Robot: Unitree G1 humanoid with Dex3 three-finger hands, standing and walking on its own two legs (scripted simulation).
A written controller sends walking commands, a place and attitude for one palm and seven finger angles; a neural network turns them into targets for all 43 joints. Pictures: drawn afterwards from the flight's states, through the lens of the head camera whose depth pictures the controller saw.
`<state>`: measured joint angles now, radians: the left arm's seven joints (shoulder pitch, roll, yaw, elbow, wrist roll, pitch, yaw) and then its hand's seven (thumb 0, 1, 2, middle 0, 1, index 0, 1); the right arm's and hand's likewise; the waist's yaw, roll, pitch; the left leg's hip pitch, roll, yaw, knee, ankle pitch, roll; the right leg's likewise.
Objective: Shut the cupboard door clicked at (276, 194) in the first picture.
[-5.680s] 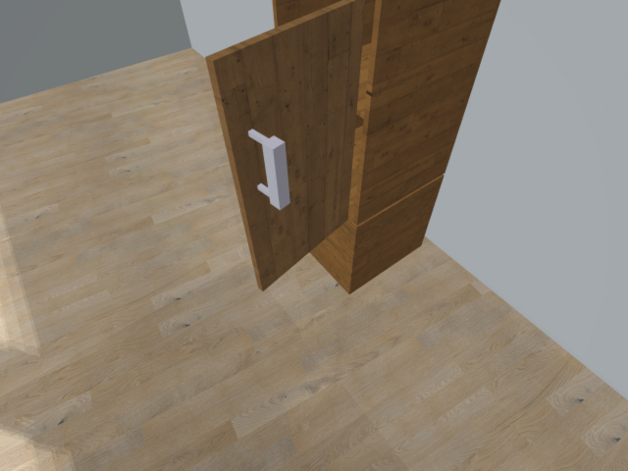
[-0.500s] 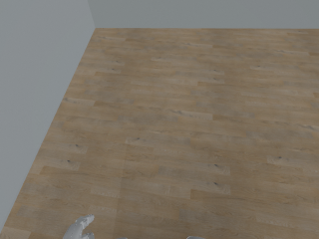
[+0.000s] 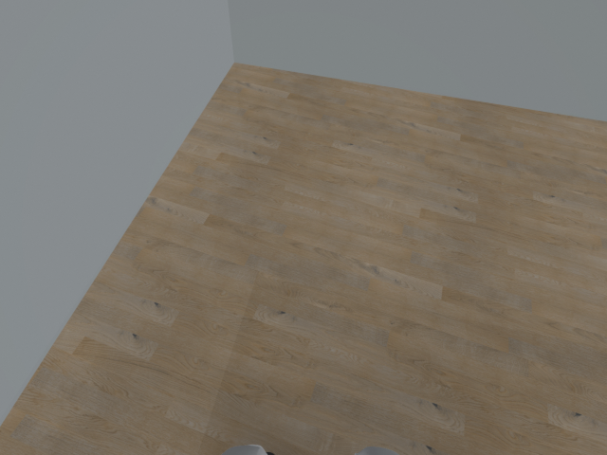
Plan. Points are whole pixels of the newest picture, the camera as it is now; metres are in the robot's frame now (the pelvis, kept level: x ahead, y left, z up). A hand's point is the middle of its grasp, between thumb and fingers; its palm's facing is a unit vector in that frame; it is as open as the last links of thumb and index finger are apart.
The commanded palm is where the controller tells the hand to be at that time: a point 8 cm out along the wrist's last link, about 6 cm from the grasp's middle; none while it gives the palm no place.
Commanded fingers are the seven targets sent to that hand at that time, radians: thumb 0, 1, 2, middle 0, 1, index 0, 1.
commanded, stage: walk to a spot facing it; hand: left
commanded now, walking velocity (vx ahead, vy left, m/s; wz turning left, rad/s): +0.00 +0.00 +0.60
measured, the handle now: out of the picture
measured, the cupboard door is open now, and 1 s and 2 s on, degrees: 100 100 100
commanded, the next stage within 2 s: none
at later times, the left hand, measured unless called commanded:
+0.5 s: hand out of the picture +0.09 +0.14 -0.16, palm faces +0.32 -0.92 -0.24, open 7.4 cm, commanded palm none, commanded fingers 0.00 0.90 0.90 -0.20 -0.30 -0.20 -0.30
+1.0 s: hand out of the picture +0.08 +0.11 -0.15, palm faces +0.58 -0.75 -0.30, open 7.4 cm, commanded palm none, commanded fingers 0.00 0.90 0.90 -0.20 -0.30 -0.20 -0.30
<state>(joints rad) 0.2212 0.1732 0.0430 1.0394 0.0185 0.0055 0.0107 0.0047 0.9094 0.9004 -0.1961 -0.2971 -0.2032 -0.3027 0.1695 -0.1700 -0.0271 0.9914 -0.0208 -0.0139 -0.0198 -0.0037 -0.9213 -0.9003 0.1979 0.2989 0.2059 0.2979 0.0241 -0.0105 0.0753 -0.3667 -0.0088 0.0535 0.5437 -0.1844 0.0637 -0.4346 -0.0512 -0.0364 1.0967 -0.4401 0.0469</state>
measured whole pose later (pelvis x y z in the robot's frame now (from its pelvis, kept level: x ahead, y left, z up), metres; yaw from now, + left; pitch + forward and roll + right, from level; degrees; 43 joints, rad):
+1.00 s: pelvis +0.14 -0.10 +0.00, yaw +37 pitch +1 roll +2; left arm 0.21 0.20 0.04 0.87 0.03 0.01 0.02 0.00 0.90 0.90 -0.20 -0.30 -0.21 -0.30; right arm 0.13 -0.27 -0.09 0.91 -0.02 0.09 0.02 0.01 -0.91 -0.90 0.20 0.30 0.20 0.30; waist 0.00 0.03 0.09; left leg -0.51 0.00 0.00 1.10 -0.49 -0.05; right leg -0.28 -0.10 -0.12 0.60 -0.33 0.00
